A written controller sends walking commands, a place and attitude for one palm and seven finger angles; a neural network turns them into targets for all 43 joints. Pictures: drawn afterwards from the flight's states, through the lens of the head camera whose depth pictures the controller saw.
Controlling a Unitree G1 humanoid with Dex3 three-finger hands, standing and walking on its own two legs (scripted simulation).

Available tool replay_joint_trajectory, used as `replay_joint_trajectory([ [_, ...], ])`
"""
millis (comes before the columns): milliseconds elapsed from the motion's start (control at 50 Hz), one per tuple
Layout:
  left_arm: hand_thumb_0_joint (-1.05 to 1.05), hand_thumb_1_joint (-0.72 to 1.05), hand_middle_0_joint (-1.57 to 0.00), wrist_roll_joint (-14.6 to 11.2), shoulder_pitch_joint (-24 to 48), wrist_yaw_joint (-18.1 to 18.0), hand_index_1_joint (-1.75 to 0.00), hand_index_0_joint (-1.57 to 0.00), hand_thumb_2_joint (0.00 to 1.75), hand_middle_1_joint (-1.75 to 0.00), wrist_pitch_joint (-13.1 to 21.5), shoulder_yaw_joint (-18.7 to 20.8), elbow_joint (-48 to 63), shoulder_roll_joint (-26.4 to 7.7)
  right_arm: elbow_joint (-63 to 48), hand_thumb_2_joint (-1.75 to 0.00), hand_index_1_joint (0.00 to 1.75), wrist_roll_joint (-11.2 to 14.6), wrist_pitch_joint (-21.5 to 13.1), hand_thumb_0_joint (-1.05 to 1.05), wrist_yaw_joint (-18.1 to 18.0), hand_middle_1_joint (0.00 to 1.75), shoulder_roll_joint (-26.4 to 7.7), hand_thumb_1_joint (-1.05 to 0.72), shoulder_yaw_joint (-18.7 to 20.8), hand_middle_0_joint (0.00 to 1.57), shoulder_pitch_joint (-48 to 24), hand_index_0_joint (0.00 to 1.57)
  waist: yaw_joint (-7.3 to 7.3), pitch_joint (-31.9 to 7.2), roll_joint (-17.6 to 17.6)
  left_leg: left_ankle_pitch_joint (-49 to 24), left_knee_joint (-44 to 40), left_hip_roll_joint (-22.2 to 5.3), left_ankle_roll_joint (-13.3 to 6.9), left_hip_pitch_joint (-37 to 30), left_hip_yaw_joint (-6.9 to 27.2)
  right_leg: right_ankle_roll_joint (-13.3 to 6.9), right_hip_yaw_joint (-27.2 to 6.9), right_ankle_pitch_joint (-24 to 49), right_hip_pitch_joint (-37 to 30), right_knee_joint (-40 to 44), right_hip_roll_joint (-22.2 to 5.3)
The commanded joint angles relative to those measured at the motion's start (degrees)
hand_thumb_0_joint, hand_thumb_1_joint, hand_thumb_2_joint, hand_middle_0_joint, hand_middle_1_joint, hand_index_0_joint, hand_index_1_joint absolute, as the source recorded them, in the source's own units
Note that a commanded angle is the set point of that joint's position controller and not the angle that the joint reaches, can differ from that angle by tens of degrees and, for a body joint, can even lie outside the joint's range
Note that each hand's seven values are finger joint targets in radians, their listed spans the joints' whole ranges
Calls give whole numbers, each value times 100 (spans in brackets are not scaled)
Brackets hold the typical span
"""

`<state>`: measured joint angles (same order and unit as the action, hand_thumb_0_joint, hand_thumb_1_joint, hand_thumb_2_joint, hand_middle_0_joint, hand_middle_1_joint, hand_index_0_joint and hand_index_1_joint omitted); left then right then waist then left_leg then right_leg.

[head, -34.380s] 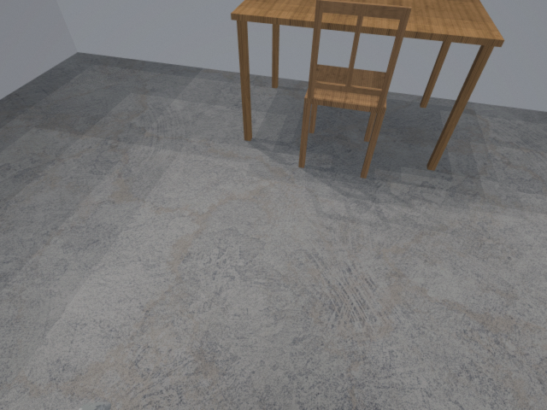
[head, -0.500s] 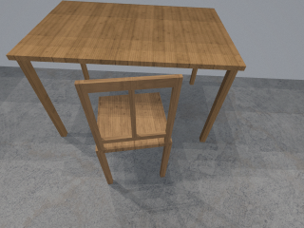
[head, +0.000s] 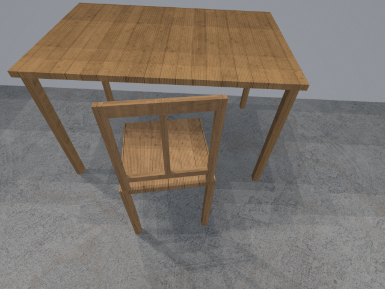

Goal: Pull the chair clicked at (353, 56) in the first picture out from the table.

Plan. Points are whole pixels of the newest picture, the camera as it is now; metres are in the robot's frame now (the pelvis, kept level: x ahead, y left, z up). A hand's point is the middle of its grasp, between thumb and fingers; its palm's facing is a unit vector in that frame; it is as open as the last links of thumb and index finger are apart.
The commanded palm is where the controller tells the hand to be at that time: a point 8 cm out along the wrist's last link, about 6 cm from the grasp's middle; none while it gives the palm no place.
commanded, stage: shuffle to correct the standing spot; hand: left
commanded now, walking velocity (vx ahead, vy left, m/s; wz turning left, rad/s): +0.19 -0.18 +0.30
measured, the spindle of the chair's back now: (165, 146) +0.55 +0.12 -0.10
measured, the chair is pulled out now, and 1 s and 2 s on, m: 0.16 0.16 0.16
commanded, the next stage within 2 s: come to a stop and stand still in 0.82 s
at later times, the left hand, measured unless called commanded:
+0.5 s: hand out of the picture -0.04 +0.09 -0.18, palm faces +0.19 -0.97 -0.14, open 7.4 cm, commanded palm none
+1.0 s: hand out of the picture +0.16 +0.06 -0.18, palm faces +0.23 -0.95 -0.23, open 7.3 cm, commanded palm none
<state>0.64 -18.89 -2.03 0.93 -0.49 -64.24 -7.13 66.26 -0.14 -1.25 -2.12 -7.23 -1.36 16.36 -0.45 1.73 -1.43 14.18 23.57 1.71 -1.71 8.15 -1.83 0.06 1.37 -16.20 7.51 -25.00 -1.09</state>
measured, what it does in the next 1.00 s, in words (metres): walks ahead: left foot, then right foot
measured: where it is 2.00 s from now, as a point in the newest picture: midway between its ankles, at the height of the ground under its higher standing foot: outside the picture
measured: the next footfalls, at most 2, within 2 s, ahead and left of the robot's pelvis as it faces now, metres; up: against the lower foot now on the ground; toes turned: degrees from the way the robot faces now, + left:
left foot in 0.56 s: +0.16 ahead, +0.06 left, +0.00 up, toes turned +15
right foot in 0.92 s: +0.22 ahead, -0.27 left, +0.00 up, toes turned +12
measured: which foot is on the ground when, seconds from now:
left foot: down 0.00-0.30, up 0.32-0.54, down 0.56-0.92, up 0.94-1.00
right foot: down 0.00-0.56, up 0.58-0.90, down 0.92-1.00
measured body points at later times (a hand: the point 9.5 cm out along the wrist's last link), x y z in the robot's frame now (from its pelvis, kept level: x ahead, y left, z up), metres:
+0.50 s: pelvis +0.07 -0.04 -0.01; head +0.11 -0.03 +0.43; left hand -0.05 +0.14 -0.17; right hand +0.13 -0.27 -0.17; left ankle +0.08 +0.05 -0.71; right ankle -0.03 -0.12 -0.74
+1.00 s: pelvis +0.18 -0.12 -0.02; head +0.20 -0.13 +0.43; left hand +0.15 +0.11 -0.16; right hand +0.24 -0.36 -0.18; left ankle +0.12 +0.01 -0.71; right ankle +0.22 -0.23 -0.74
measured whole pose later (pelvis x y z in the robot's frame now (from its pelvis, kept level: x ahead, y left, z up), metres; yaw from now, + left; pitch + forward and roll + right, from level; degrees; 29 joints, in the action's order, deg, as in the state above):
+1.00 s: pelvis +0.18 -0.12 -0.02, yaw +11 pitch +0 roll +0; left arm 2.0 -16.7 -0.4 0.3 2.6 -58.0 -9.4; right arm 60.5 -1.4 2.2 -1.7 -10.8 3.1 14.8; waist -0.1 2.9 1.8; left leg 30.0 51.5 -3.9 -0.1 21.2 -0.5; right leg -0.6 5.0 -16.4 18.4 -34.9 -2.0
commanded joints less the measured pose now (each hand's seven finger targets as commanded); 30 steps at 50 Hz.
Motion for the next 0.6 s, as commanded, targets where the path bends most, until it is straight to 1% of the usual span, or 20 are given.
replay_joint_trajectory([
  [0,0,90,-20,18,-525,-22,-30,-20,90,-30,43,73,30,-468,-54,-90,30,-27,-62,0,-6,30,-487,-90,98,20,411,20,21,320,10,-273,-421,-683,-130,180,593,-156,-252,192,327,359,-398],
  [40,0,90,-20,56,-486,17,-30,-20,90,-30,-6,102,68,-448,-62,-90,30,-64,-5,0,16,30,-576,-90,155,20,464,20,59,595,211,1013,-698,-791,-220,509,892,-168,-57,-691,636,141,-282],
  [100,0,90,-20,116,-485,77,-30,-20,90,-30,-39,130,155,-410,-125,-90,30,-85,43,0,19,30,-685,-90,264,20,506,20,75,952,559,2184,-1125,-1082,-475,943,1528,-167,257,-936,925,-305,-107],
  [140,0,90,-20,134,-484,103,-30,-20,90,-30,-36,163,225,-394,-188,-90,30,-104,28,0,1,30,-744,-90,317,20,595,20,77,936,676,2114,-1093,-1174,-603,1028,1799,-190,271,-787,995,-509,-90],
  [180,0,90,-20,126,-602,119,-30,-20,90,-30,-7,193,233,-379,-243,-90,30,-112,-6,0,-23,30,-733,-90,344,20,611,20,26,772,586,1551,-800,-1164,-650,1030,1786,-206,226,-612,846,-411,-145],
  [220,0,90,-20,113,-812,127,-30,-20,90,-30,36,233,192,-418,-308,-90,30,-112,-35,0,-34,30,-659,-90,339,20,561,20,-69,562,184,713,-160,-936,-544,1347,1346,-273,36,-409,241,-71,-291],
  [240,0,90,-20,105,-1054,104,-30,-20,90,-30,63,269,135,-500,-375,-90,30,-105,-63,0,-33,30,-556,-90,313,20,452,20,-185,429,-183,258,509,-613,-410,1731,814,-381,-262,-215,-327,204,-542],
  [260,0,90,-20,99,-1361,63,-30,-20,90,-30,96,334,37,-704,-483,-90,30,-94,-91,0,-20,30,-362,-90,266,20,359,20,-260,223,-1066,282,1477,-156,-220,2232,58,-595,-823,672,-976,515,-1068],
  [280,0,90,-20,92,-1679,22,-30,-20,90,-30,121,366,-18,-809,-634,-90,30,-115,-92,0,-8,30,-315,-90,275,20,47,20,-410,293,-1417,1534,2442,-126,-149,2763,-243,-936,-1333,2003,-1191,714,-1668],
  [300,0,90,-20,109,-1847,-10,-30,-20,90,-30,122,319,-68,-752,-730,-90,30,-108,-70,0,-4,30,-334,-90,297,20,-245,20,-471,446,-1005,1976,3241,-247,-153,3074,-224,-1284,-1465,2941,-1167,729,-1982],
  [320,0,90,-20,137,-1814,-31,-30,-20,90,-30,142,289,-103,-657,-759,-90,30,-105,-85,0,20,30,-261,-90,300,20,-371,20,-411,489,-489,1920,3656,-348,-155,3236,-171,-1476,-1292,3598,-1234,539,-1935],
  [340,0,90,-20,154,-1719,-48,-30,-20,90,-30,169,269,-99,-643,-760,-90,30,-101,-82,0,64,30,-201,-90,297,20,-417,20,-339,437,-216,1888,3693,-392,-156,3254,-183,-1473,-955,3896,-1297,402,-1784],
  [380,0,90,-20,174,-1503,-66,-30,-20,90,-30,187,230,-79,-623,-808,-90,30,-99,-43,0,128,30,-105,-90,286,20,-517,20,-233,398,-328,1565,3297,-389,-162,2953,-339,-1279,-481,3785,-1000,430,-1510],
  [420,0,90,-20,174,-1220,-58,-30,-20,90,-30,173,209,-46,-615,-804,-90,30,-83,-18,0,157,30,-37,-90,270,20,-460,20,-33,498,-478,1111,2535,-344,-179,2215,-544,-1102,-84,3686,-329,473,-1312],
  [480,0,90,-20,85,-867,0,-30,-20,90,-30,137,212,-7,-694,-431,-90,30,-102,-67,0,66,30,-217,-90,294,20,580,20,500,-81,-543,-290,1012,-7,-285,292,-883,-687,612,4481,52,-832,-801],
  [500,0,90,-20,78,-837,32,-30,-20,90,-30,113,198,56,-656,-231,-90,30,-112,-82,0,21,30,-423,-90,363,20,1127,20,718,-275,-389,-902,753,-250,-402,-524,-575,-545,650,3918,501,-1694,-710],
  [520,0,90,-20,38,-965,66,-30,-20,90,-30,89,213,170,-466,-185,-90,30,-189,-95,0,-42,30,-902,-90,461,20,1520,20,762,-604,496,-2079,491,-1493,-998,-1308,1045,-243,845,1865,1498,-3099,-306],
  [540,0,90,-20,40,-983,77,-30,-20,90,-30,94,201,393,-328,-221,-90,30,-154,-77,0,-70,30,-1348,-90,529,20,1683,20,677,-644,1243,-2846,-339,-2912,-1785,-1287,3006,-128,530,-1701,2381,-4597,126],
  [560,0,90,-20,123,-597,32,-30,-20,90,-30,24,245,544,-506,-299,-90,30,-106,-60,0,-92,30,-1478,-90,531,20,1390,20,642,-363,858,-1888,-656,-3014,-1846,-650,3281,-194,-116,-1700,2580,-5053,-25],
  [580,0,90,-20,163,-351,51,-30,-20,90,-30,-10,285,588,-431,-427,-90,30,-122,-69,0,-111,30,-1264,-90,507,20,862,20,429,335,841,-1080,-877,-2799,-1640,139,2985,-153,-276,-1300,2839,-5152,-250],
])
